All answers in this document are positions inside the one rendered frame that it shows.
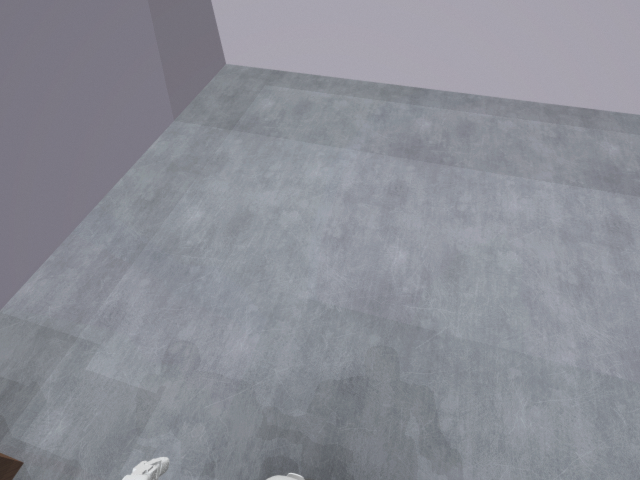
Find robot left hand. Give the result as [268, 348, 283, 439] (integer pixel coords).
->
[122, 457, 170, 480]

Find cabinet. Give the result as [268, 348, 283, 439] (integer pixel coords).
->
[0, 453, 23, 480]

